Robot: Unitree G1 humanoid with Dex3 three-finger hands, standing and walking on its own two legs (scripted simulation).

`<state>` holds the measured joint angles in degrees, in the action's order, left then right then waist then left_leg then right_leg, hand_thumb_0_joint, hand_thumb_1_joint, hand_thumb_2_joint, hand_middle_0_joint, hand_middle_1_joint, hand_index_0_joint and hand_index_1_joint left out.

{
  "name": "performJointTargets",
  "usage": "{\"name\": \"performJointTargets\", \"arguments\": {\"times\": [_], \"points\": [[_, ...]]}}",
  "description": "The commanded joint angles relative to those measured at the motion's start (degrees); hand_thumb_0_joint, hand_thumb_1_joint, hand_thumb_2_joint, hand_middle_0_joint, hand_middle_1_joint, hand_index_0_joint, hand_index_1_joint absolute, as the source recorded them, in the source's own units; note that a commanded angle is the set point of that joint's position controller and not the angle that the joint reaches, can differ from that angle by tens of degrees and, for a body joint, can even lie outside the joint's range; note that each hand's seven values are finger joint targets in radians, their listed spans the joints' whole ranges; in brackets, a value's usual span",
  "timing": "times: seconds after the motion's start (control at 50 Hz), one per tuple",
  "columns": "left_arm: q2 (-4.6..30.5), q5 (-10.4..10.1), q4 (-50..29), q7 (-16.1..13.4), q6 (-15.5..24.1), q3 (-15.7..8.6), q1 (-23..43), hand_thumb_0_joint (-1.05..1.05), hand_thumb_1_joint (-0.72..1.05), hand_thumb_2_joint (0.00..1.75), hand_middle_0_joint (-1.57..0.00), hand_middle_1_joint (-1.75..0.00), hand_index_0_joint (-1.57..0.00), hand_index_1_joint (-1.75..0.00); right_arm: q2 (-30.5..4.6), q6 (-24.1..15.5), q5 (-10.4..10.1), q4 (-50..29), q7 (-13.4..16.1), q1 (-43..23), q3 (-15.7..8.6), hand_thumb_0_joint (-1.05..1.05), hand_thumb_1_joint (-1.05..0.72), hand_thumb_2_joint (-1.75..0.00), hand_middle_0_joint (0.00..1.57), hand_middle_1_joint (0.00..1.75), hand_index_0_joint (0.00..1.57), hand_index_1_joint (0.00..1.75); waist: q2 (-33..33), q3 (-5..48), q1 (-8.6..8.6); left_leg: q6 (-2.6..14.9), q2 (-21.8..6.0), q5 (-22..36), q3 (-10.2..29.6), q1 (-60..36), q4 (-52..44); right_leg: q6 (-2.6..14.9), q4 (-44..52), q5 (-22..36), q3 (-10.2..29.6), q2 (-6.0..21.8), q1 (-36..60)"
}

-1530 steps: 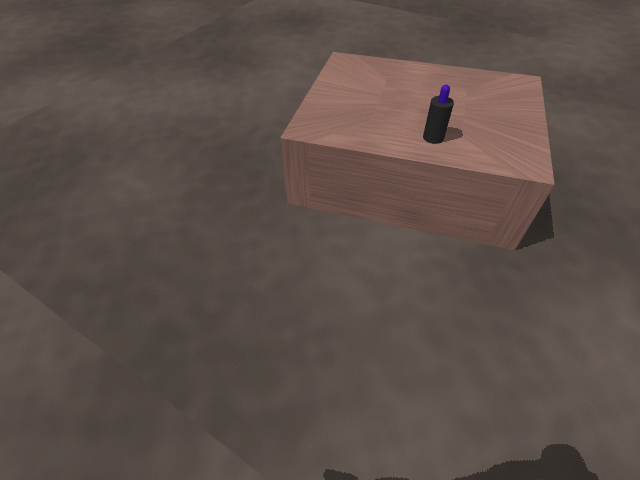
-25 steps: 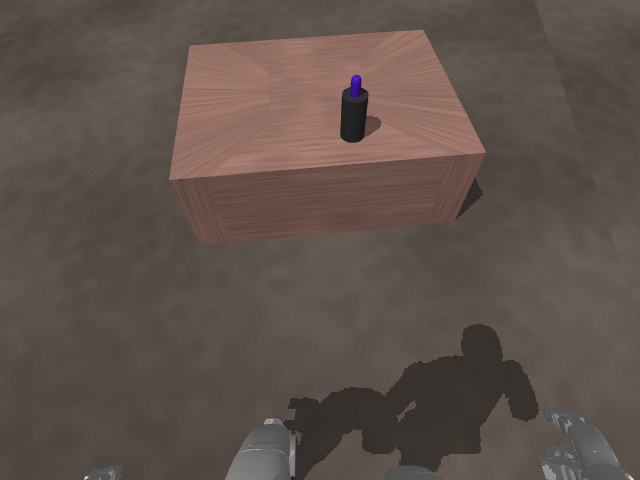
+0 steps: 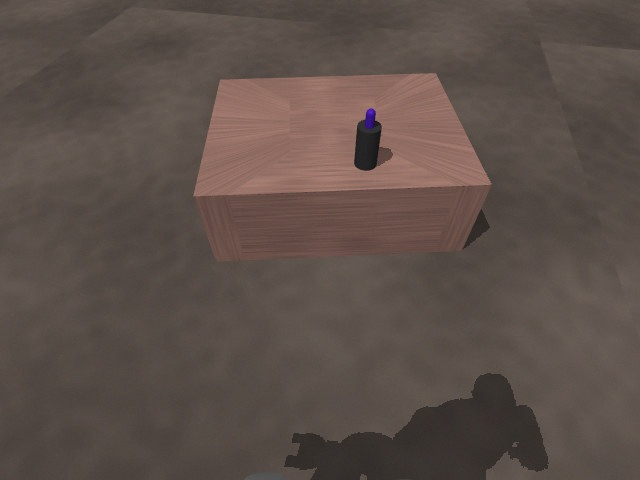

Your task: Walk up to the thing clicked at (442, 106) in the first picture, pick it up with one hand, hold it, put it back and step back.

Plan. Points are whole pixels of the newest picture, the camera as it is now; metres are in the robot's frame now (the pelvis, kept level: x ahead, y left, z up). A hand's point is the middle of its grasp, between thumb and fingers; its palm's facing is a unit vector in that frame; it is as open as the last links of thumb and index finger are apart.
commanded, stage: step back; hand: right
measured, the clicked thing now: (368, 138) +1.14 -0.14 -0.29
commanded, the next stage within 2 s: stand in 0.58 s
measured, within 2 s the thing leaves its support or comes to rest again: neither
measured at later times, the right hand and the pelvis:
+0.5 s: hand (501, 462) +0.16 -0.23 -0.14, palm faces -0.04 +0.93 -0.36, open 7.4 cm; pelvis +0.04 +0.02 +0.01, yaw +1 degrees
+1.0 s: hand out of the picture +0.12 -0.24 -0.13, palm faces -0.02 +0.94 -0.34, open 7.4 cm; pelvis +0.02 +0.01 +0.02, yaw +1 degrees
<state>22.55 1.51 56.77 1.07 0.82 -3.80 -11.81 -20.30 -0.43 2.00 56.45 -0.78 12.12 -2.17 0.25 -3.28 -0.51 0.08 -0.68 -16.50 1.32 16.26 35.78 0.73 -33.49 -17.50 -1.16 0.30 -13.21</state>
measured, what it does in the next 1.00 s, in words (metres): stands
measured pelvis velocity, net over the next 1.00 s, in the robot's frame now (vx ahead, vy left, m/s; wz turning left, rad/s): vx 0.02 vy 0.01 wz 0.01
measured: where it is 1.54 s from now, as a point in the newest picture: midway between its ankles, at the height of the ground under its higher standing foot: outside the picture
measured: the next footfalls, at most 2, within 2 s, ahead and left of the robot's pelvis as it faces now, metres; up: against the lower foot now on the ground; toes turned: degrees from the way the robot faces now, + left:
none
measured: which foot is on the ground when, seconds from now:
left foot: down 0.00-1.00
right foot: down 0.00-1.00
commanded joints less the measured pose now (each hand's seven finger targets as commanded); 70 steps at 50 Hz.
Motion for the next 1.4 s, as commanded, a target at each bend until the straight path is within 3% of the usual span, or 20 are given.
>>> {"name": "performJointTargets", "arguments": {"times": [0.0,0.02,0.08,0.12,0.14,0.16,0.18,0.2,0.22,0.28,0.32,0.44,0.52,0.58,0.64,0.96,1.06,1.18,1.3,1.38], "points": [[18.43,1.28,-3.43,-1.56,2.45,-4.15,1.52,0.0,0.9,0.9,-0.2,-0.3,-0.2,-0.3,-11.32,-0.69,-0.41,-4.93,1.19,-5.75,-3.13,0.0,-0.9,-0.9,0.2,0.3,0.2,0.3,-8.68,-2.65,-2.7,-0.43,0.99,-14.82,3.41,13.13,10.96,11.47,21.78,-24.32,30.0,21.27,-0.26],[16.71,0.84,-4.93,-1.57,2.57,-3.9,5.03,0.0,0.9,0.9,-0.2,-0.3,-0.2,-0.3,-12.74,-0.87,-0.46,-3.8,1.02,-2.95,-3.38,0.0,-0.9,-0.9,0.2,0.3,0.2,0.3,-5.26,-3.94,-0.96,-0.62,-0.72,-12.52,4.51,11.48,12.11,12.39,20.21,-20.9,27.57,21.0,-1.68],[14.23,0.72,-4.56,-1.68,2.52,-2.81,6.73,0.0,0.9,0.9,-0.2,-0.3,-0.2,-0.3,-11.31,-1.47,-0.69,-2.12,0.6,-2.39,-3.16,0.0,-0.9,-0.9,0.2,0.3,0.2,0.3,-7.08,-2.55,-0.27,0.08,-1.38,-8.3,2.48,6.25,5.32,9.46,17.0,-8.34,17.1,15.88,-3.0],[13.28,0.27,-4.76,-1.27,1.95,-2.13,8.88,0.0,0.9,0.9,-0.2,-0.3,-0.2,-0.3,-10.24,-2.03,-0.52,-0.4,0.46,0.67,-3.14,0.0,-0.9,-0.9,0.2,0.3,0.2,0.3,-7.42,1.04,1.53,0.34,0.68,-1.56,-1.14,-2.87,-6.34,6.67,11.26,0.82,9.43,11.67,-3.58],[12.04,0.11,-4.6,-1.09,1.6,-1.52,8.36,0.0,0.9,0.9,-0.2,-0.3,-0.2,-0.3,-10.12,-2.15,-0.17,0.03,0.74,0.95,-3.33,0.0,-0.9,-0.9,0.2,0.3,0.2,0.3,-6.21,2.16,1.87,0.43,0.74,2.52,-0.5,-6.89,-10.69,5.11,8.05,5.65,7.32,10.35,-4.41],[10.36,-0.09,-4.55,-1.02,1.49,-0.79,7.59,0.0,0.9,0.9,-0.2,-0.3,-0.2,-0.3,-11.22,-2.37,0.18,-0.29,1.05,-0.09,-3.77,0.0,-0.9,-0.9,0.2,0.3,0.2,0.3,-3.15,3.04,1.51,1.33,-2.53,5.6,4.0,-9.94,-12.3,3.6,4.22,8.71,4.8,8.35,-6.17],[8.36,-1.03,-4.46,-0.91,1.2,-0.09,6.93,0.0,0.9,0.9,-0.2,-0.3,-0.2,-0.3,-13.57,-2.72,0.25,-1.1,1.25,-2.62,-3.57,0.0,-0.9,-0.9,0.2,0.3,0.2,0.3,4.53,4.12,0.11,4.13,-9.89,3.95,15.41,-7.33,-16.32,0.73,0.13,3.42,1.75,3.63,-5.95],[9.76,-1.34,-3.16,-1.14,0.79,-0.68,6.81,0.0,0.9,0.9,-0.2,-0.3,-0.2,-0.3,-15.69,-2.63,-0.17,-1.39,1.1,-4.97,-3.71,0.0,-0.9,-0.9,0.2,0.3,0.2,0.3,5.86,2.99,-0.97,8.26,-13.22,0.86,18.77,-2.11,-16.81,0.44,-0.77,-6.55,0.98,1.57,-2.58],[9.95,-0.93,-2.52,-1.33,0.9,-0.56,6.74,0.0,0.9,0.9,-0.2,-0.3,-0.2,-0.3,-15.73,-2.49,-0.17,-1.27,1.03,-5.9,-3.67,0.0,-0.9,-0.9,0.2,0.3,0.2,0.3,5.06,2.81,-1.01,8.81,-13.8,3.8,18.61,-2.08,-16.39,0.74,1.6,-6.62,1.62,1.93,-0.64],[10.44,-1.05,-0.82,-1.65,2.1,-0.63,5.71,0.0,0.9,0.9,-0.2,-0.3,-0.2,-0.3,-12.57,-2.59,-0.87,-0.66,1.25,-7.03,-2.44,0.0,-0.9,-0.9,0.2,0.3,0.2,0.3,5.09,6.46,-1.76,4.07,-8.3,25.9,8.58,-4.2,-10.35,1.27,7.14,10.9,3.8,4.5,6.68],[11.66,-1.1,-0.2,-1.92,2.22,-0.84,5.6,0.0,0.9,0.9,-0.2,-0.3,-0.2,-0.3,-11.76,-2.36,-1.23,0.07,1.57,-6.66,-2.34,0.0,-0.9,-0.9,0.2,0.3,0.2,0.3,3.64,9.2,-1.01,2.35,-5.49,31.14,4.03,-6.11,-6.81,1.74,5.97,21.52,4.15,6.06,9.45],[10.46,-0.89,0.49,-2.2,1.35,-0.09,8.1,0.0,0.9,0.9,-0.2,-0.3,-0.2,-0.3,-11.75,-1.74,-1.24,0.95,1.71,-9.53,-2.55,0.0,-0.9,-0.9,0.2,0.3,0.2,0.3,1.57,8.71,-0.92,3.62,-6.84,25.2,5.39,-7.08,-9.52,1.29,6.58,17.13,2.67,5.57,8.39],[11.52,-0.62,1.28,-2.16,1.51,-0.32,8.95,0.0,0.9,0.9,-0.2,-0.3,-0.2,-0.3,-10.9,-1.48,-1.07,1.54,1.51,-11.3,-2.26,0.0,-0.9,-0.9,0.2,0.3,0.2,0.3,-1.89,6.89,-0.61,2.5,-4.85,18.61,3.25,-4.82,-9.33,1.69,9.35,17.98,4.74,7.1,9.55],[8.89,-1.56,2.06,-1.97,1.37,0.93,9.29,0.0,0.9,0.9,-0.2,-0.3,-0.2,-0.3,-11.56,-1.72,-1.77,2.18,1.28,-10.73,-1.75,0.0,-0.9,-0.9,0.2,0.3,0.2,0.3,0.25,6.94,0.52,2.04,-6.52,28.04,5.11,-12.12,-12.45,0.42,11.29,23.35,4.82,6.87,6.75],[9.39,-1.39,2.45,-2.07,1.28,1.04,10.1,0.0,0.9,0.9,-0.2,-0.3,-0.2,-0.3,-11.62,-1.67,-1.63,2.49,1.19,-11.74,-1.53,0.0,-0.9,-0.9,0.2,0.3,0.2,0.3,0.3,7.24,0.53,1.84,-6.72,29.04,4.74,-12.61,-13.88,-0.16,13.15,23.2,4.47,6.84,8.96],[9.61,-0.82,4.88,-1.35,1.29,1.48,9.36,0.0,0.9,0.9,-0.2,-0.3,-0.2,-0.3,-11.04,-1.37,-1.59,5.22,0.6,-11.81,-0.76,0.0,-0.9,-0.9,0.2,0.3,0.2,0.3,0.06,2.52,0.72,0.33,-5.62,6.58,4.99,-9.07,-21.47,-0.26,19.97,4.15,5.51,6.81,5.85],[9.3,-0.76,5.15,-1.13,1.16,1.47,7.87,0.0,0.9,0.9,-0.2,-0.3,-0.2,-0.3,-11.88,-1.38,-1.5,5.53,0.62,-11.12,-0.84,0.0,-0.9,-0.9,0.2,0.3,0.2,0.3,0.81,2.34,0.42,0.74,-6.0,2.17,5.93,-7.6,-22.28,0.08,19.36,3.01,5.72,6.74,5.31],[9.34,-0.85,4.81,-1.23,1.45,1.67,7.51,0.0,0.9,0.9,-0.2,-0.3,-0.2,-0.3,-11.76,-1.64,-1.45,5.81,0.7,-10.03,-0.62,0.0,-0.9,-0.9,0.2,0.3,0.2,0.3,-0.77,4.73,0.52,1.11,-6.36,11.57,5.39,-10.13,-20.04,0.07,18.57,8.49,5.93,7.27,6.34],[9.78,-1.02,4.69,-1.34,1.27,1.79,6.7,0.0,0.9,0.9,-0.2,-0.3,-0.2,-0.3,-11.67,-1.59,-1.58,6.12,0.78,-8.92,-0.25,0.0,-0.9,-0.9,0.2,0.3,0.2,0.3,-0.36,4.26,0.65,0.98,-6.32,12.03,5.25,-9.7,-19.86,0.16,18.48,8.84,6.0,7.2,6.43],[9.9,-1.04,4.82,-1.29,1.1,1.78,6.74,0.0,0.9,0.9,-0.2,-0.3,-0.2,-0.3,-11.76,-1.36,-1.57,6.26,0.74,-8.18,0.0,0.0,-0.9,-0.9,0.2,0.3,0.2,0.3,-0.4,1.7,0.8,0.74,-5.91,7.09,5.45,-7.64,-21.21,0.07,18.84,5.34,5.85,6.91,5.19]]}}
